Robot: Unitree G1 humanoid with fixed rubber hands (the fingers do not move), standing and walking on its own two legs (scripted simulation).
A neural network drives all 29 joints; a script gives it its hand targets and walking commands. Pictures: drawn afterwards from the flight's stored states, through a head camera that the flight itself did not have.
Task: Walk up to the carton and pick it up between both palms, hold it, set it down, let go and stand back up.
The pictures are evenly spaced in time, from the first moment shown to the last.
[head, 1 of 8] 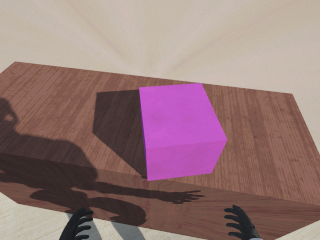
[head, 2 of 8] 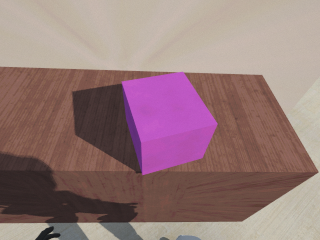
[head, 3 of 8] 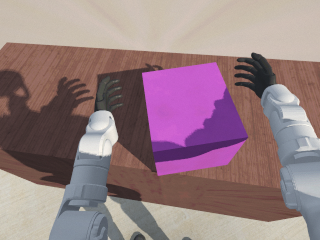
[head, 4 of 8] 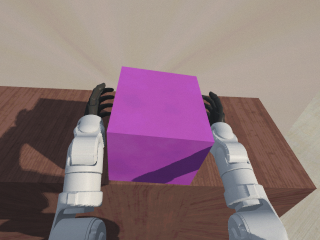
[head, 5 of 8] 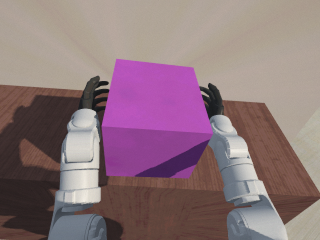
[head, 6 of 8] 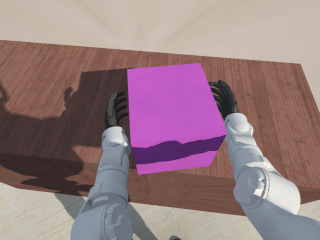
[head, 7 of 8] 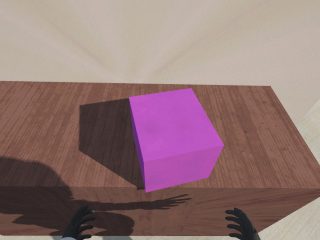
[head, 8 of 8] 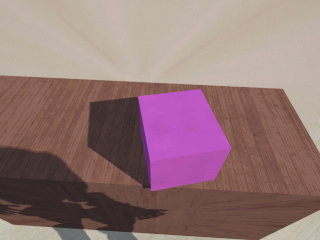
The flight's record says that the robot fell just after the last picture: no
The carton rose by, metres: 0.17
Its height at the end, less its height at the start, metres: +0.00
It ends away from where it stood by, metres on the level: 0.01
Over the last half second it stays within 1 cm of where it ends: yes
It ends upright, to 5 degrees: yes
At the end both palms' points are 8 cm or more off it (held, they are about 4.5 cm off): yes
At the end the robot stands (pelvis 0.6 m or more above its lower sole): yes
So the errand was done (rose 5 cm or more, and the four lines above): yes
